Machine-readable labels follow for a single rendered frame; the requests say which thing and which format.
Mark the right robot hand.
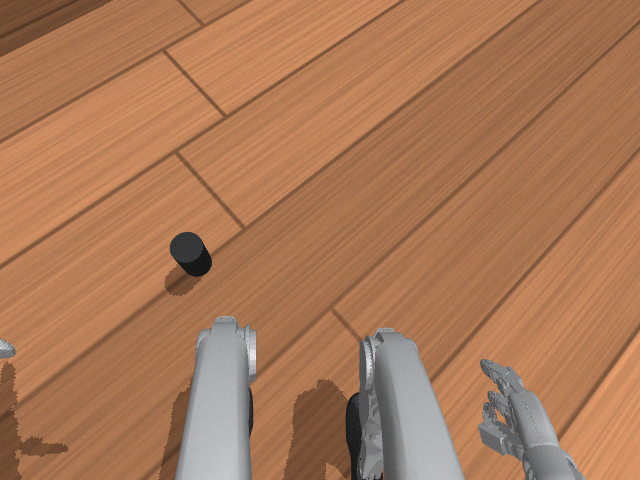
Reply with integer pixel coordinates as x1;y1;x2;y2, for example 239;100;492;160
478;359;560;461

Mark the can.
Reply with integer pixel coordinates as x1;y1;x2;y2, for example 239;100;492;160
170;232;212;277

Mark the left robot hand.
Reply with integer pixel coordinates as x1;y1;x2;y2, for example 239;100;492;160
0;339;16;359

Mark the right robot arm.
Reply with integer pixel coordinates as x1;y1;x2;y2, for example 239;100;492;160
522;445;586;480

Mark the right robot foot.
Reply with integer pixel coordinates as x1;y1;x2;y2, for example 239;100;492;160
346;392;383;480

